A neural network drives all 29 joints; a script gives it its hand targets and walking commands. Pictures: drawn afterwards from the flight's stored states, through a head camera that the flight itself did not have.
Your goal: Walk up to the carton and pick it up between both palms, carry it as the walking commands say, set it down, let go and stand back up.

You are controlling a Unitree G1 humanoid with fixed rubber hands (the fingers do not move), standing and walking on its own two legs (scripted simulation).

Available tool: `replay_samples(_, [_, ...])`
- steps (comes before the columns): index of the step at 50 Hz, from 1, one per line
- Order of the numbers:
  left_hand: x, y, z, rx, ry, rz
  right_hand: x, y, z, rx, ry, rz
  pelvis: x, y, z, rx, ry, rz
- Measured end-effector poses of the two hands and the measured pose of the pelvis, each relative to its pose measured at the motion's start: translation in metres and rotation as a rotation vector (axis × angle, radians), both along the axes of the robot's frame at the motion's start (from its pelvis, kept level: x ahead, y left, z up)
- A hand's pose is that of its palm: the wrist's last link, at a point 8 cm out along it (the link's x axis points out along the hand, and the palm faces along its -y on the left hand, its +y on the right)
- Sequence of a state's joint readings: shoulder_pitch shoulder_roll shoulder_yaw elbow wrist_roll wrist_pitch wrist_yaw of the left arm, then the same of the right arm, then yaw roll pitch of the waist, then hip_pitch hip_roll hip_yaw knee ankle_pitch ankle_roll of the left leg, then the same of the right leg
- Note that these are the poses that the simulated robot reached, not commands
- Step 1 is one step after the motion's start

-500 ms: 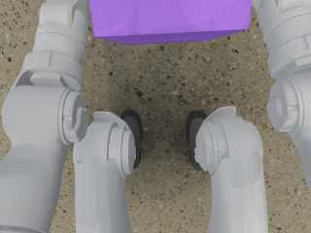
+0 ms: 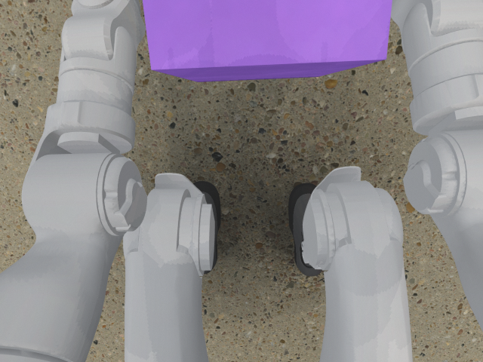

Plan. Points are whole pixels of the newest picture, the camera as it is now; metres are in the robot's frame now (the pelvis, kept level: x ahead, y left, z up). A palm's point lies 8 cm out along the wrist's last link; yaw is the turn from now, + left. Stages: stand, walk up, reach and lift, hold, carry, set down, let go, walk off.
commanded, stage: reach and lift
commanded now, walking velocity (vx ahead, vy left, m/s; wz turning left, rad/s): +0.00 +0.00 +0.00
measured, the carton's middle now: out of the picture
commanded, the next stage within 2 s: none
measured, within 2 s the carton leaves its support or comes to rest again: leaves its support in 0.14 s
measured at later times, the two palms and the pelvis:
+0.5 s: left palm out of the picture +0.56 +0.15 -0.08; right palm out of the picture +0.56 -0.17 -0.08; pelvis +0.00 +0.00 +0.04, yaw +0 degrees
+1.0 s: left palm out of the picture +0.54 +0.15 -0.03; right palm out of the picture +0.55 -0.16 -0.03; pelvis +0.00 +0.00 +0.08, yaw +0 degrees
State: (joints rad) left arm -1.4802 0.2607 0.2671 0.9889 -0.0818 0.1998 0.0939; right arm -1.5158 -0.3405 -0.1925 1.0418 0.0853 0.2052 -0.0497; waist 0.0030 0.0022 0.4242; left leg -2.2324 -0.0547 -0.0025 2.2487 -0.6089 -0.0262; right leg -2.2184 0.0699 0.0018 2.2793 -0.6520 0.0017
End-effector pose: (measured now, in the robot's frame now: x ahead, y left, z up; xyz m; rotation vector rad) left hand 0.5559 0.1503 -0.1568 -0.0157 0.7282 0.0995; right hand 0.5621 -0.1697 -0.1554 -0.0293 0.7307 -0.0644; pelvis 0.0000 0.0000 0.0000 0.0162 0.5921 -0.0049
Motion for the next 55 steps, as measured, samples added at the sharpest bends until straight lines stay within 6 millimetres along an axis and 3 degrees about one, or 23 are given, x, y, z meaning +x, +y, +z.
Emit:
replay_samples(7, [-0.005,0.002,0.01,0.026,0.002,0.034,-0.005,0.007,0.006,-0.013,0.002,-0.004,0.001,-0.001,0.005,0.001,0.028,-0.001])
replay_samples(20, [0.003,-0.002,0.063,0.027,-0.028,0.037,0.004,0.005,0.063,-0.025,-0.025,-0.031,-0.002,0.001,0.026,-0.002,0.094,0.001])
replay_samples(37, [-0.003,-0.001,0.09,0.014,-0.028,0.045,-0.003,0.004,0.089,-0.005,-0.024,-0.044,0.002,0.0,0.054,0.0,0.166,-0.004])
replay_samples(55, [-0.022,0.001,0.144,-0.005,-0.025,0.059,-0.019,0.006,0.143,0.012,-0.021,-0.051,0.002,0.0,0.091,-0.002,0.213,-0.006])
